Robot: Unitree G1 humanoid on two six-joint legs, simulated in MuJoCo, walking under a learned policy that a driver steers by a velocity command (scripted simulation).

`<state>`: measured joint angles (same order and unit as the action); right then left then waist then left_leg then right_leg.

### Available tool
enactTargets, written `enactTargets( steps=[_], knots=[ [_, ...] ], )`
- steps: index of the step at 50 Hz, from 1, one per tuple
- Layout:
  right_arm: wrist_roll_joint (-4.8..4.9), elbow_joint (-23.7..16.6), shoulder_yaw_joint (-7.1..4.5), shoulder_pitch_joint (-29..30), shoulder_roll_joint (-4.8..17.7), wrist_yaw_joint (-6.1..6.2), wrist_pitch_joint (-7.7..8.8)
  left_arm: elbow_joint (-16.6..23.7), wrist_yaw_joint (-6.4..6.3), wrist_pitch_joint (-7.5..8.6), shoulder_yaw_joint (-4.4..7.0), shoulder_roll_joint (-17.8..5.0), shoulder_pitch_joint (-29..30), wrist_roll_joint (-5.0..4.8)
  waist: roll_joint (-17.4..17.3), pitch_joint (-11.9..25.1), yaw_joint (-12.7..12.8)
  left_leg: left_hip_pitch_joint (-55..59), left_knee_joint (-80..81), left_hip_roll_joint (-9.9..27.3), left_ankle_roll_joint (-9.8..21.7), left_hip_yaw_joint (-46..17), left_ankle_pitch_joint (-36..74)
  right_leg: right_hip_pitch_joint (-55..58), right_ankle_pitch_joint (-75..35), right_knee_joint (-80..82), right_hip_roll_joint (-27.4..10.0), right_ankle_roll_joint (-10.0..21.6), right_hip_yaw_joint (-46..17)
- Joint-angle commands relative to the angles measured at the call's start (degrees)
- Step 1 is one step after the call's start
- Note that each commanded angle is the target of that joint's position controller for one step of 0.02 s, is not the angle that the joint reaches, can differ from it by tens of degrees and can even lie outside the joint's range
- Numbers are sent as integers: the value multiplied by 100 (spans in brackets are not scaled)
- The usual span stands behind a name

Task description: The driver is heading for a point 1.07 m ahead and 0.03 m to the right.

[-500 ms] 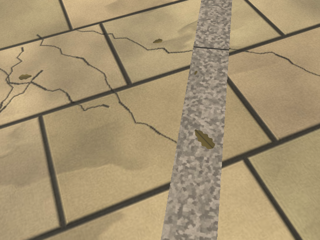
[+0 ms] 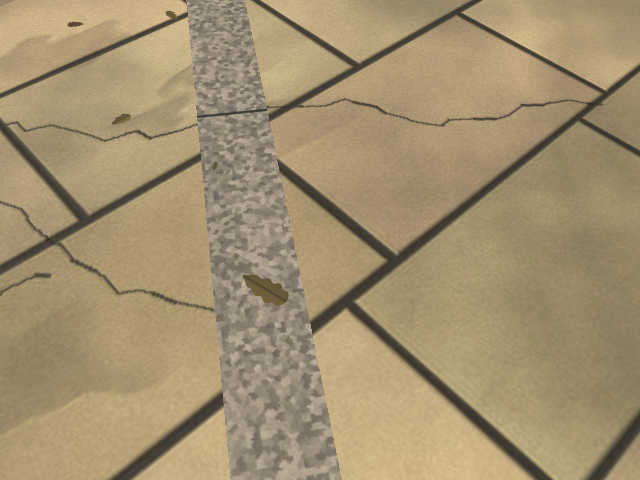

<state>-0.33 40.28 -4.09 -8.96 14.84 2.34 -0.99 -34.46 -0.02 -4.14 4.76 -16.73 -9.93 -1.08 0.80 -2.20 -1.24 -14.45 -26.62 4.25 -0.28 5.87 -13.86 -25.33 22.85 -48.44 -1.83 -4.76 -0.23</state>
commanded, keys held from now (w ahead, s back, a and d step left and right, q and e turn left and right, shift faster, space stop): e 0.34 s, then w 0.08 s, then w+q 0.58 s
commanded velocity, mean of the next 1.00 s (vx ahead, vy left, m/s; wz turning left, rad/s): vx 0.22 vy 0.00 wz -0.12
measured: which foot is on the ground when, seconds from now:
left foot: down 0.00-0.08, up 0.10-0.52, down 0.54-0.96, up 0.98-1.00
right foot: up 0.00-0.06, down 0.08-0.56, up 0.58-0.92, down 0.94-1.00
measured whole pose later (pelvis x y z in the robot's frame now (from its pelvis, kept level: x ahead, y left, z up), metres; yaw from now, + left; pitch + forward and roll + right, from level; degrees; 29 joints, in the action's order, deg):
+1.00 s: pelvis +0.18 -0.08 -0.01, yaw -2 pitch +3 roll -1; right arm 2.0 44.2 -3.8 -25.4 16.7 1.4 1.5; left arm -35.0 1.1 6.5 3.1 -15.0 -3.3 -0.2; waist -1.4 -0.7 -4.7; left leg -10.4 -45.8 -1.7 1.2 -11.7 -29.0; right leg -22.6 9.2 -29.6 2.3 0.6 -0.6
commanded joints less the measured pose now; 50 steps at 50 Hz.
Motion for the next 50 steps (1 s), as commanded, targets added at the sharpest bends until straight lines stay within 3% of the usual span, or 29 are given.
enactTargets(
  steps=[1,3,4,5,6,7,8,9,10,12,17,18,21,24,26,27,28,29,30,31,33,35,39,43,46,47,48,49,50],
  knots=[
    [107,-306,-355,69,1225,-30,66,544,69,65,146,-496,158,-13,-1246,666,-39,842,436,1381,1147,-884,2205,230,-204,961,95,225,347],
    [207,-235,-331,77,1105,-43,75,386,82,61,208,-501,-282,-3,-1045,720,213,511,-168,1204,752,-544,1851,1128,-1104,2236,312,556,486],
    [137,-110,-280,-244,876,-74,95,348,29,78,303,-747,-502,6,-376,815,223,-176,-966,917,310,-116,1059,2008,-2054,2656,107,778,-55],
    [-215,-355,-121,-188,435,-118,107,495,-72,123,452,-1486,-655,43,1571,881,77,-2006,-2916,178,-304,377,-2017,3064,-4564,2555,-1536,1430,-2265],
    [-156,-576,-173,366,647,-60,142,587,-11,258,405,-1509,-636,265,1610,1117,444,-2599,-3979,-325,-452,-569,-2669,2498,-4742,2660,-2180,2527,-3076],
    [-21,-574,-243,576,890,-23,120,539,21,360,338,-1260,-533,294,1016,978,510,-2652,-4413,-213,-423,-871,-2263,2323,-4078,2778,-1834,2434,-2602],
    [18,-525,-272,534,927,-1,98,484,-7,405,282,-1100,-231,213,836,746,310,-2673,-4352,-148,-363,-946,-1720,2107,-3578,2773,-1458,2077,-2154],
    [-34,-416,-290,453,902,43,80,510,-49,393,238,-957,11,115,580,712,206,-2642,-4195,-102,-365,-993,-1319,1999,-3203,2757,-1191,1806,-1943],
    [-72,-411,-306,360,917,58,64,527,-83,370,198,-909,202,50,646,672,101,-2476,-4142,-148,-407,-977,-1018,1782,-3304,2762,-1060,1734,-1816],
    [-42,-363,-285,206,814,13,84,527,-143,343,157,-858,218,95,692,829,23,-2177,-4103,-303,-457,-934,-656,1657,-3364,2774,-910,1749,-1735],
    [-4,-421,-182,436,617,-17,115,467,-206,314,210,-985,58,82,739,815,185,-1891,-2603,-448,-515,-1036,-545,1732,-2524,2715,-790,1752,-2074],
    [12,-388,-173,359,635,-46,127,455,-207,306,204,-971,34,78,744,909,202,-1737,-2357,-440,-492,-1012,-521,1693,-1709,2804,-779,1764,-2138],
    [90,-422,-158,400,687,-167,212,387,-139,322,158,-934,-83,71,990,658,345,-1283,-1722,-463,-326,-844,-746,1219,512,3114,-747,1811,-2532],
    [142,-361,-107,199,619,-299,375,249,-69,363,64,-826,-195,101,941,464,310,-586,-1036,-458,-52,-577,-728,884,1162,3105,-769,1748,-2575],
    [154,-195,-74,-144,498,-343,479,200,-50,404,-1,-717,-167,116,719,309,99,231,-164,-534,215,-478,-302,445,1367,2863,-584,1552,-2362],
    [126,-116,-72,-429,536,-338,529,203,-54,451,-62,-532,-153,143,510,313,-1,640,60,-340,363,-868,-480,182,1291,2414,-395,1349,-2111],
    [75,-17,-103,-964,818,-309,567,274,-54,512,-160,-198,-57,181,-357,364,-86,1119,614,561,701,-2149,-1019,-431,1015,885,72,981,-1321],
    [-35,66,-265,-1249,1501,-356,572,591,-76,632,-80,-404,168,62,-1576,-39,-33,1227,1501,1496,1550,-4309,-2278,-1736,1027,-160,655,644,-270],
    [-26,-1,-231,-1210,1307,-357,597,597,-102,759,39,-793,476,-45,-1251,-478,-214,1081,1783,1728,1879,-4943,-2739,-2272,1045,-853,346,564,-530],
    [27,-27,-161,-1094,1097,-313,601,534,-70,842,73,-852,454,-78,-1025,-566,-130,1140,1718,1547,1740,-4534,-2617,-2419,523,-1085,144,560,-610],
    [84,-64,-120,-1095,993,-253,572,451,-20,928,50,-661,500,58,-842,-386,-155,1395,1680,1090,1469,-3749,-1697,-2455,-232,-1005,21,494,-487],
    [110,-18,-72,-1246,845,-169,512,427,34,998,4,-415,680,126,-793,-178,-207,1341,1671,700,1314,-3018,-513,-1997,-869,-479,46,364,-312],
    [146,41,-108,-1408,923,-70,404,398,131,1058,-110,-42,1104,82,-862,-63,-333,766,1518,314,1183,-2296,464,-833,-1510,1004,349,118,-52],
    [240,76,-187,-1569,1124,-78,341,421,185,1097,-28,-277,1286,-37,-953,-28,-327,504,1281,498,1158,-2684,391,43,-1653,1812,444,112,-162],
    [252,-9,-188,-1316,1062,-85,328,240,126,1132,132,-587,565,-72,-982,235,198,343,663,440,880,-2836,968,1293,-1671,2395,387,418,-194],
    [198,-70,-137,-1251,877,-109,349,128,64,1143,228,-798,-41,-28,-858,652,503,33,-173,137,685,-2600,1240,2272,-1635,2465,102,635,-376],
    [42,-251,3,-1206,435,-127,370,19,-13,1117,322,-1181,-1113,61,-28,1638,910,-759,-1974,-252,457,-2085,250,3820,-1032,2390,-1061,1034,-1500],
    [250,-452,93,-1829,146,-92,436,-162,56,1048,361,-1517,-1352,195,1976,2077,524,-2463,-3591,-869,204,-1548,-2041,4765,465,3149,-2202,1815,-4161],
    [372,-269,-51,-1779,767,-77,430,-113,81,1047,233,-935,-1089,156,1323,1379,528,-3038,-4405,-410,146,-1651,-1720,4224,1108,3378,-2157,1811,-4196]
  ],
)
Velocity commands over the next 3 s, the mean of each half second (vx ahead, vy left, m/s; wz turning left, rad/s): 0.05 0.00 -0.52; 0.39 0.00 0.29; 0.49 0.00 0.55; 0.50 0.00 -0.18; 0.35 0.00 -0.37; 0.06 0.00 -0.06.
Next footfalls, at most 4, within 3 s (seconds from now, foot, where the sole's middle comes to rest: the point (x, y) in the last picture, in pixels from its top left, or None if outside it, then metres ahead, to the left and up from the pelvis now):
0.08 right None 0.03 -0.14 -0.78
0.54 left None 0.08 0.08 -0.78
0.94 right None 0.27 -0.21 -0.78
1.44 left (279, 433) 0.56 0.09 -0.78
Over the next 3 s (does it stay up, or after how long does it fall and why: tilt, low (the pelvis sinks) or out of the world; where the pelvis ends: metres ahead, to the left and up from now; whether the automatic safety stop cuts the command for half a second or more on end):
stays up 1.06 0.05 -0.01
